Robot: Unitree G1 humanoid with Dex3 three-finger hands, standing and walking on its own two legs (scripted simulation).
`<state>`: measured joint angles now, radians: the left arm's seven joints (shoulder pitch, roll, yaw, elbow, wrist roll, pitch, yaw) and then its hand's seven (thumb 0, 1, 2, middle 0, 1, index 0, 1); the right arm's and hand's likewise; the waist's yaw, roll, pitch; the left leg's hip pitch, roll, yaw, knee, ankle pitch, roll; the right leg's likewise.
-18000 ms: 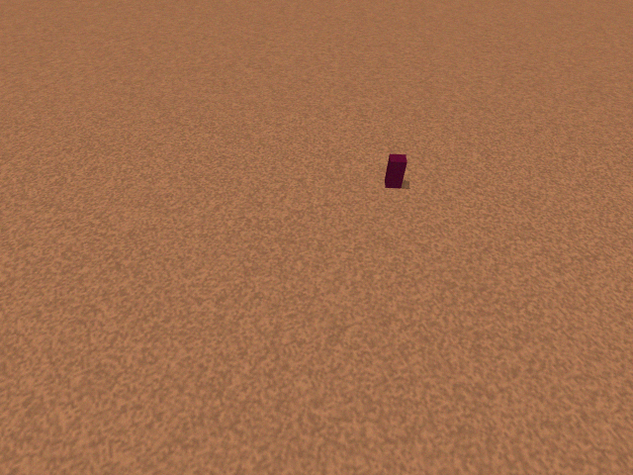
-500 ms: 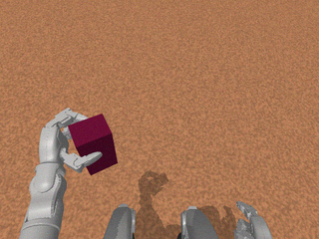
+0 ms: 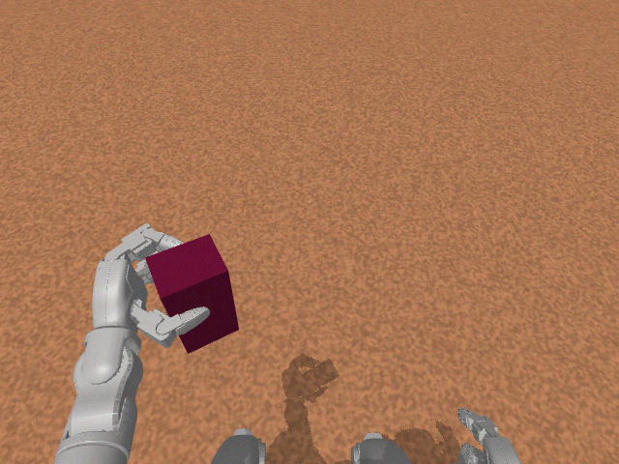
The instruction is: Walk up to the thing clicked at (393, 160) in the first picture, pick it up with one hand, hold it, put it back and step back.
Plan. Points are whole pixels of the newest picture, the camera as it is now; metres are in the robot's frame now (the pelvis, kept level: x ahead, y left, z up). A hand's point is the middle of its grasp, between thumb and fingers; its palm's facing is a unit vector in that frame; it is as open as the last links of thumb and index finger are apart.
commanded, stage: lift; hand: left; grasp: from the side
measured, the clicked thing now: (197, 298) +0.33 +0.15 +0.01
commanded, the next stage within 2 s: hold in 0.28 s
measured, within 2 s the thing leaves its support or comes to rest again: neither
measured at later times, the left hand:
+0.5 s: hand (174, 261) +0.35 +0.17 +0.07, palm faces +0.09 -1.00 -0.02, open 10.2 cm
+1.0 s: hand (170, 256) +0.35 +0.17 +0.09, palm faces +0.08 -1.00 -0.02, open 10.1 cm
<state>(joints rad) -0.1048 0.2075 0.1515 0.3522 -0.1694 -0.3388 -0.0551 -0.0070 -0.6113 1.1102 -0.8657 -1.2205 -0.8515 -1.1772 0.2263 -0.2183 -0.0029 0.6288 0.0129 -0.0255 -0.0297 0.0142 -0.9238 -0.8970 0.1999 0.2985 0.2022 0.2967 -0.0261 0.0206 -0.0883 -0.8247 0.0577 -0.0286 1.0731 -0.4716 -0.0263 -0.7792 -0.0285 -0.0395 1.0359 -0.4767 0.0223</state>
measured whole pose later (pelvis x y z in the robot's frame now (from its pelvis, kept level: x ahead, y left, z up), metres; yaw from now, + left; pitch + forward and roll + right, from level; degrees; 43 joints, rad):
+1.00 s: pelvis +0.02 +0.00 +0.03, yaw +0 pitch +7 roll -1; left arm -0.12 0.19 0.15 0.40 -0.17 -0.34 -0.08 -0.01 -0.61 1.10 -0.87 -1.21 -0.86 -1.17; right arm 0.22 -0.22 -0.01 0.63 0.01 0.02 -0.03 0.01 -0.93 -0.90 0.20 0.30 0.20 0.30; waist -0.02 0.02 -0.04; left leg -0.56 0.05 -0.01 0.86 -0.41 -0.03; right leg -0.53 -0.03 -0.03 0.83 -0.42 0.02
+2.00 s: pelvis +0.01 +0.00 +0.04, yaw +0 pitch +5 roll -1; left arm -0.13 0.18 0.14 0.43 -0.16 -0.37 -0.07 -0.01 -0.61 1.11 -0.87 -1.23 -0.85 -1.19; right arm 0.21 -0.22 -0.01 0.65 0.01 0.01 -0.02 0.01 -0.93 -0.90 0.20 0.30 0.20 0.30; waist -0.01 0.01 -0.02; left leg -0.52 0.05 -0.01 0.82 -0.38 -0.03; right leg -0.49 -0.03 -0.03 0.80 -0.39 0.02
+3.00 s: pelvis +0.02 +0.00 +0.04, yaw +0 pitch +6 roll -1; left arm -0.10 0.18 0.14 0.42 -0.16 -0.37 -0.08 -0.01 -0.61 1.10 -0.87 -1.23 -0.85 -1.19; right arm 0.22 -0.22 -0.01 0.65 0.01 0.01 -0.02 0.01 -0.94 -0.91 0.20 0.30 0.20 0.30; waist -0.01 0.02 -0.03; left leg -0.53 0.05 -0.01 0.82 -0.39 -0.03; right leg -0.50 -0.03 -0.03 0.80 -0.40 0.02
